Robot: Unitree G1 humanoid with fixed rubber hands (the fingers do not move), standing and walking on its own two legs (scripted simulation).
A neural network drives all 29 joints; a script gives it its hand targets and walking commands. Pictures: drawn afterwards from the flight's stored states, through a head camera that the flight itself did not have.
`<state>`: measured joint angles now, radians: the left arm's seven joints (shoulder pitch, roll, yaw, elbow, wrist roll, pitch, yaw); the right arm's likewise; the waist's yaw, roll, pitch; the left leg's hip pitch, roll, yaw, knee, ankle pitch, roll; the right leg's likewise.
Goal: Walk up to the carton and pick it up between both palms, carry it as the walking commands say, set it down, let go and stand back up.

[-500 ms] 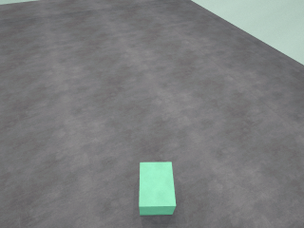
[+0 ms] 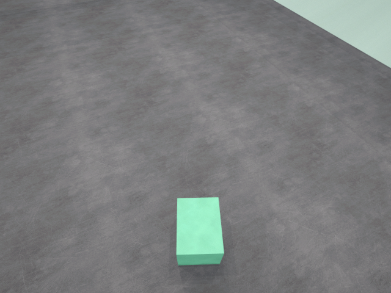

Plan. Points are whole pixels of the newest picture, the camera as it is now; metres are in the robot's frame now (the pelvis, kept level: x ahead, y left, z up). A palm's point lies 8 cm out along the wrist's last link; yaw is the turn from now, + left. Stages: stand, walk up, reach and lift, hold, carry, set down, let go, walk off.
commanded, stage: reach and lift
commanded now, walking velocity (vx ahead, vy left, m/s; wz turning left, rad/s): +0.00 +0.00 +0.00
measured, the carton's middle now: (198, 231) +0.47 -0.01 -0.67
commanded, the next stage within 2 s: none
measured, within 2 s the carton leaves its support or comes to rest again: neither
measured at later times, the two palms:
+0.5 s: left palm out of the picture +0.15 +0.21 -0.15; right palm out of the picture +0.15 -0.21 -0.15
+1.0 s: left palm (131, 235) +0.28 +0.18 -0.17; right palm (269, 235) +0.30 -0.19 -0.18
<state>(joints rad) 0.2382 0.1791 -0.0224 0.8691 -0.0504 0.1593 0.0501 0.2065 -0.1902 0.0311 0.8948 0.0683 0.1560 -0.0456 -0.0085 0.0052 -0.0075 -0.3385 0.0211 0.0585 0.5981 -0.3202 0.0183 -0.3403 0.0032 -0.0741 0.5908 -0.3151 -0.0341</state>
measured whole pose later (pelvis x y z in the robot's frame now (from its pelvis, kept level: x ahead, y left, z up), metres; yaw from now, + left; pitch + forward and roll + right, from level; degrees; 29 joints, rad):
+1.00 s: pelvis -0.11 +0.00 -0.08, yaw +0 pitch +22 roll +1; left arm -0.78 0.10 0.21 0.78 -0.01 0.48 0.14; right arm -0.83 -0.22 -0.20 0.88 -0.04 0.44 0.00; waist 0.01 0.01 0.11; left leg -1.11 0.01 0.07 1.02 -0.30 0.03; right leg -1.12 -0.03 -0.05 1.04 -0.30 -0.03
